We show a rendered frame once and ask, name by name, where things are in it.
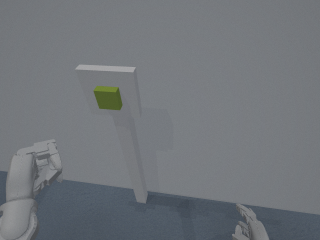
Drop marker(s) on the robot right hand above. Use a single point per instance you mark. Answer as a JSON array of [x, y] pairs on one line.
[[255, 230]]

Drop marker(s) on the button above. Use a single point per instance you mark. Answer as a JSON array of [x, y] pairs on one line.
[[108, 97]]

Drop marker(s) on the panel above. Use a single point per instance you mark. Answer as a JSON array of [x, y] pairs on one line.
[[125, 78]]

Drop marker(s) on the robot left hand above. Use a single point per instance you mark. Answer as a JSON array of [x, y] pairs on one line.
[[24, 168]]

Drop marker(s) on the robot left forearm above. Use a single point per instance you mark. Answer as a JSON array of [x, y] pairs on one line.
[[19, 220]]

